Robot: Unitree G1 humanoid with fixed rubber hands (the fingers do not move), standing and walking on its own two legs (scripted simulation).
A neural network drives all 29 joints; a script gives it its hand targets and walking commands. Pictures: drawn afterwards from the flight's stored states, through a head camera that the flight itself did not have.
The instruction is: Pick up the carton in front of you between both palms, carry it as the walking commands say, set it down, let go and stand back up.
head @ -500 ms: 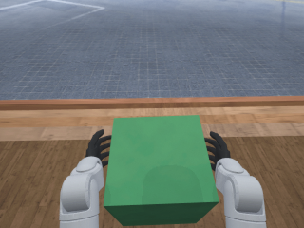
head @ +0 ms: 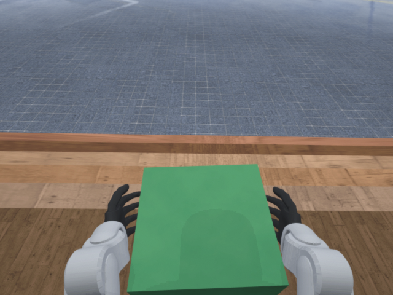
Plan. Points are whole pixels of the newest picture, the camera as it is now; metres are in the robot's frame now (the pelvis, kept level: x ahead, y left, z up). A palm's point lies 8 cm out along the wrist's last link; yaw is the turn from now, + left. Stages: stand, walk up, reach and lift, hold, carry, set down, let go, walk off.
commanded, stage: carry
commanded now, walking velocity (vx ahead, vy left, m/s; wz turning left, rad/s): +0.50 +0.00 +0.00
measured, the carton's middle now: (202, 245) +0.24 +0.01 +0.02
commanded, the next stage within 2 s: none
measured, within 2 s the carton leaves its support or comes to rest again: neither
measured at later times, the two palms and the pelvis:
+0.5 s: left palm (153, 108) +0.58 +0.14 +0.10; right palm (259, 109) +0.60 -0.16 +0.09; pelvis +0.32 -0.03 -0.01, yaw +3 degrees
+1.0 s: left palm (162, 57) +0.98 +0.16 +0.08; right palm (237, 59) +0.96 -0.15 +0.08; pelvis +0.63 +0.01 -0.01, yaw +1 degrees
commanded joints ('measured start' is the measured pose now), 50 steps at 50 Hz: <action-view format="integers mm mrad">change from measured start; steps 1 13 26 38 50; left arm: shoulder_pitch -381 -329 -664 -930 -1021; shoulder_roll -741 -759 -629 -632 -788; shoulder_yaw -680 -665 -574 -437 -419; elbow -111 -91 8 372 336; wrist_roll -249 -175 -261 -161 -123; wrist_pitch -10 -52 -36 -145 -160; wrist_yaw -127 -121 -57 -26 -10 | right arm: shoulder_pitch -391 -410 -701 -1003 -1164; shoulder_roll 745 711 619 631 823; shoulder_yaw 590 636 495 386 478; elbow -152 -152 -24 302 236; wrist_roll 230 265 208 115 269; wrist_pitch -19 -34 -14 -127 -159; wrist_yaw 93 147 11 -27 36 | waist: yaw -31 -28 41 56 -83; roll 137 178 -19 -54 97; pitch -217 -57 -248 -141 -332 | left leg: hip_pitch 611 488 -256 -225 640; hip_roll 352 186 26 -11 220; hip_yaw -629 -156 -280 -130 -617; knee -358 -406 845 143 -72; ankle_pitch -27 191 -191 102 333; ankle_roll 109 29 -34 -35 168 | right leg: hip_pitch -549 -441 284 194 -596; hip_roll -9 36 -236 -97 80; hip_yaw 66 -97 381 32 145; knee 358 -310 -611 -582 381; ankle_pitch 68 409 374 607 51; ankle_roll -49 -39 -247 -222 -94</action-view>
